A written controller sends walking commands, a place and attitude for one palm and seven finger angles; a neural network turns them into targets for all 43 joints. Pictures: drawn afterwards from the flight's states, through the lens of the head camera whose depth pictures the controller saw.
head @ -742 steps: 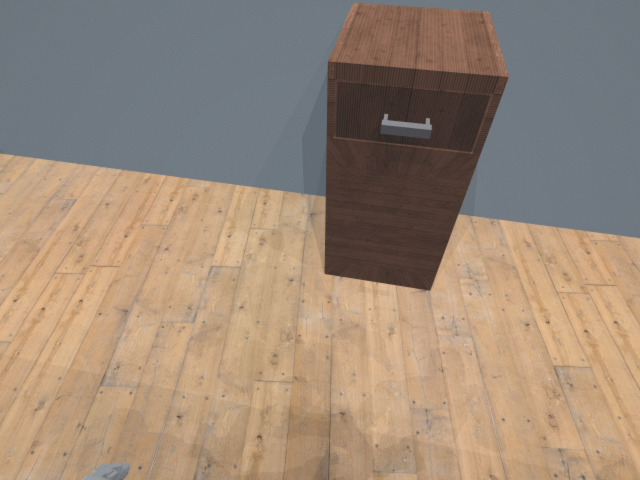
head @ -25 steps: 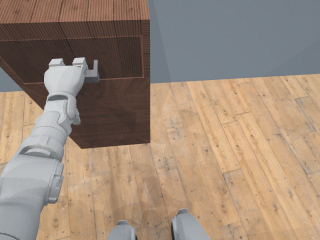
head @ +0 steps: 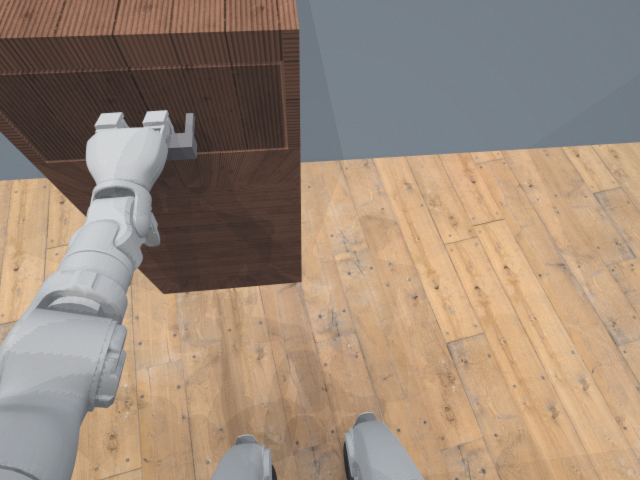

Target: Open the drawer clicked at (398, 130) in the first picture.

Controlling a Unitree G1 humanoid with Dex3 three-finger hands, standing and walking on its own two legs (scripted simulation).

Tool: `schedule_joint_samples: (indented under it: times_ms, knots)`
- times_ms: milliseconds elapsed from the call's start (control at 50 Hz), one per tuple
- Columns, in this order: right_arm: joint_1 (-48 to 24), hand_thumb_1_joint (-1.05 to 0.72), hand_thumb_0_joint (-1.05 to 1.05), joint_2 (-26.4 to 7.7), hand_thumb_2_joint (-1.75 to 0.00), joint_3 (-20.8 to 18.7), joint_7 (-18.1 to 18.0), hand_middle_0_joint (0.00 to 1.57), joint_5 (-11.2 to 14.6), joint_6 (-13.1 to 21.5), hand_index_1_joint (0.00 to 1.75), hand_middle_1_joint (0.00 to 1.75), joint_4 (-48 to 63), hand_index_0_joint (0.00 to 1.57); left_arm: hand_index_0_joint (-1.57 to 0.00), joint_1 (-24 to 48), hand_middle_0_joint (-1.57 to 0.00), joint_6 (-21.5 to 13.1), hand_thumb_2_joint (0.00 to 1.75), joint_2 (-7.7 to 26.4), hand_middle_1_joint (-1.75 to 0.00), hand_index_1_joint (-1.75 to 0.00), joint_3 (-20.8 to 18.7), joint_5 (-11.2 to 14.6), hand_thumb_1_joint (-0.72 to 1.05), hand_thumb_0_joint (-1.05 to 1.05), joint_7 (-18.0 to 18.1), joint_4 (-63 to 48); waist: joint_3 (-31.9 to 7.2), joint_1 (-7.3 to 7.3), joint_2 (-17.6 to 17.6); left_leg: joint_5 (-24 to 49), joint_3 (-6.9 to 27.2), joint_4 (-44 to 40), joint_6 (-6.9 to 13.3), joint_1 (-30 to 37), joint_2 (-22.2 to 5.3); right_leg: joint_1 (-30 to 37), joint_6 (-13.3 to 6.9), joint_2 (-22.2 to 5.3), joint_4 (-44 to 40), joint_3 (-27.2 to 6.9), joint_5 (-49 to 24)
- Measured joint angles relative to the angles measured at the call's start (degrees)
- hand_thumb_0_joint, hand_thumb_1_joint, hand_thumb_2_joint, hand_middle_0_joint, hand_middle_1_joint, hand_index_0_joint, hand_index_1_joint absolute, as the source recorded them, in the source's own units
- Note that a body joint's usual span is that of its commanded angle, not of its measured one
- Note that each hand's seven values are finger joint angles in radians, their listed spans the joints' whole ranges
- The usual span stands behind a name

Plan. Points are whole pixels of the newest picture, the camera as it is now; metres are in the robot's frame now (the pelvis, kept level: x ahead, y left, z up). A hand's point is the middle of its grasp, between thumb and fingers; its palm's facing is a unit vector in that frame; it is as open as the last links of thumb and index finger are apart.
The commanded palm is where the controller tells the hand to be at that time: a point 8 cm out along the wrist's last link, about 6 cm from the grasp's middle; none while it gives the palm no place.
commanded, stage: close the thumb around the handle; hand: left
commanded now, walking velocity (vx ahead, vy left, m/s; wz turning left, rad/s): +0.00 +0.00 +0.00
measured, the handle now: (149, 135) +0.58 +0.18 +0.02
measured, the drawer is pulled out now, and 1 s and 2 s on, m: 0.00 0.00 0.12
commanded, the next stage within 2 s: pull the drawer open in 0.80 s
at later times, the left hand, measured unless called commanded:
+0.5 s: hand (144, 181) +0.51 +0.19 +0.00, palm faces -0.05 +0.00 -1.00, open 9.6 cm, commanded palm +0.49 +0.19 +0.05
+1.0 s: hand (145, 181) +0.51 +0.19 +0.00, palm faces -0.06 -0.01 -1.00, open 6.2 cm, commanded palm +0.47 +0.19 +0.05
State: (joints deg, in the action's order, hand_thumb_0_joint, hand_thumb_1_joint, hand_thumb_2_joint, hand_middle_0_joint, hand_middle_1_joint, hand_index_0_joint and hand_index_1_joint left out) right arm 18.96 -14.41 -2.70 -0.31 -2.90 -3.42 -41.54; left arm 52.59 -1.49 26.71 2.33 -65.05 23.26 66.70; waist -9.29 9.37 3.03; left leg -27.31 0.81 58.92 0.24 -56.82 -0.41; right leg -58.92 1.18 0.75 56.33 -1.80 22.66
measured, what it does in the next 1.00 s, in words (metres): stands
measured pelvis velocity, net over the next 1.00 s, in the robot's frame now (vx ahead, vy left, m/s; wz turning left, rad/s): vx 0.01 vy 0.00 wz -0.02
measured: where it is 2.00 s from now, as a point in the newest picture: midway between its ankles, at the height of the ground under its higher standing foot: outside the picture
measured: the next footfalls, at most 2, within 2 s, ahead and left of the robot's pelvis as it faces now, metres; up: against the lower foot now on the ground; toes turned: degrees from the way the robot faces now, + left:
none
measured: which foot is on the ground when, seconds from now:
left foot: down 0.00-1.00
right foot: down 0.00-1.00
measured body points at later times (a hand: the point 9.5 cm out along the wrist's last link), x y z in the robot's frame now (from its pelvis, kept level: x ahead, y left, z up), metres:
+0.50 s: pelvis +0.01 +0.00 +0.00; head +0.14 +0.00 +0.43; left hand +0.51 +0.19 +0.06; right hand +0.00 -0.27 -0.13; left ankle -0.01 +0.12 -0.67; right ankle +0.03 -0.13 -0.67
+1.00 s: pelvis +0.01 +0.00 +0.01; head +0.14 -0.01 +0.44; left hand +0.51 +0.19 +0.06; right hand +0.01 -0.27 -0.12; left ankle -0.01 +0.12 -0.67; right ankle +0.03 -0.13 -0.67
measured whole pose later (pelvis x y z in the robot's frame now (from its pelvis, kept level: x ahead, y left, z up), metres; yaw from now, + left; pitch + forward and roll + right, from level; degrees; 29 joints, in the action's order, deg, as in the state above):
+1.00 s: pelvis +0.01 +0.00 +0.01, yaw -1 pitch +25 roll -1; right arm 18.8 -14.4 -3.4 0.1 -3.0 -4.1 -41.6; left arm 47.8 -1.1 26.1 1.0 -64.4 22.8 62.3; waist -9.3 8.7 3.2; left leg -27.9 0.0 57.2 0.2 -53.9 -1.0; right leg -56.4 1.2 1.3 54.7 -2.6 22.9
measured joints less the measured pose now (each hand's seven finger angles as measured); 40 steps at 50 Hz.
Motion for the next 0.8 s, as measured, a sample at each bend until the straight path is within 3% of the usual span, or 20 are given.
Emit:
schedule_joint_samples:
  times_ms: [160,260,680,800]
  knots:
    - [0.2,-0.90,0.00,-0.1,-0.90,0.0,0.1,0.20,0.0,-0.2,0.30,0.30,-0.4,0.20,-0.31,-0.3,-0.29,0.3,0.31,-0.1,-1.19,-1.20,-0.3,0.1,-0.48,0.00,0.1,-0.2,0.1,0.14,0.0,-0.1,0.0,-0.2,0.0,0.4,-0.1,0.4,0.0,0.1,-0.2,0.0,0.0]
    - [0.3,-0.90,0.00,-0.2,-0.90,-0.1,0.0,0.20,0.0,-0.3,0.30,0.30,-0.3,0.20,-0.31,-0.7,-0.29,0.2,0.35,0.0,-1.20,-1.21,-0.4,0.2,-0.39,0.00,-0.3,-0.4,0.0,0.18,0.0,0.0,-0.1,-0.5,0.0,0.7,-0.1,0.7,0.0,0.1,-0.6,-0.1,-0.1]
    - [-0.2,-0.90,0.00,0.1,-0.90,-0.5,0.4,0.20,-0.1,-0.4,0.30,0.30,-0.5,0.20,-0.35,-1.9,-0.34,0.7,0.78,-0.7,-1.27,-1.30,-0.4,0.3,0.63,0.00,0.3,-1.7,-0.1,-0.41,0.2,-0.4,-0.3,-1.0,0.0,1.6,-0.2,1.5,0.0,0.2,-1.1,-0.3,0.2]
    - [-0.3,-0.90,0.00,0.1,-0.90,-0.5,0.3,0.20,-0.1,-0.5,0.30,0.30,-0.3,0.20,-0.33,-2.3,-0.31,0.8,0.79,-0.8,-1.29,-1.32,-0.4,0.3,0.67,0.00,0.0,-2.0,-0.1,-0.49,0.1,-0.4,-0.3,-1.2,0.0,1.8,-0.3,1.6,0.0,0.3,-1.1,-0.3,0.3]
